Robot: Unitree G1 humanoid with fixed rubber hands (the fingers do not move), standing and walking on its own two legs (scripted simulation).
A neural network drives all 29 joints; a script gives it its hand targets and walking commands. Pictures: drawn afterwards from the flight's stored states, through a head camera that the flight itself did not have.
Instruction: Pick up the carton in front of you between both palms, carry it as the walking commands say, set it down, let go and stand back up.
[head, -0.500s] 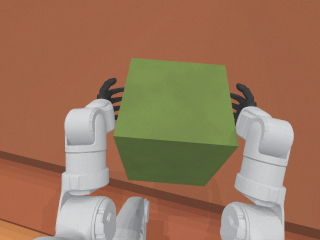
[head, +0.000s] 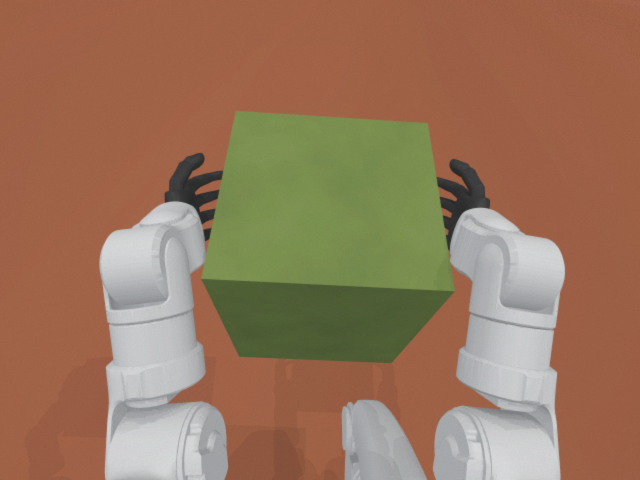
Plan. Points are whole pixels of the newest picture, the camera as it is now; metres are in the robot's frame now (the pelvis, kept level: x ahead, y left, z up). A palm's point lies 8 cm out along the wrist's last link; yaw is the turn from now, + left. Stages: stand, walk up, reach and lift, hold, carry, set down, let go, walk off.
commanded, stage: carry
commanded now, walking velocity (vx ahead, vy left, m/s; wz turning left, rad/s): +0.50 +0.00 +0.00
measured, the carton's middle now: (323, 252) +0.38 -0.01 +0.09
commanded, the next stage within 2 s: none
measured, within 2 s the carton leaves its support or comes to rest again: neither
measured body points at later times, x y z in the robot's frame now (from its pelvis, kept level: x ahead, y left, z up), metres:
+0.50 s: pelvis +0.29 -0.08 +0.10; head +0.33 -0.09 +0.55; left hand +0.65 +0.10 +0.23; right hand +0.68 -0.21 +0.23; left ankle +0.27 +0.05 -0.46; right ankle +0.36 -0.14 -0.60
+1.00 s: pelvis +0.59 -0.03 +0.13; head +0.60 -0.02 +0.58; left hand +0.96 +0.11 +0.25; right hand +0.95 -0.19 +0.25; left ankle +0.67 +0.03 -0.60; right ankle +0.48 -0.15 -0.51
